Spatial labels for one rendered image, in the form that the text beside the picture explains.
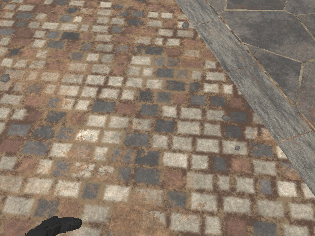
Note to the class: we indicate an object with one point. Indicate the left robot hand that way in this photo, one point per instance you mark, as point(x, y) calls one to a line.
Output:
point(56, 225)

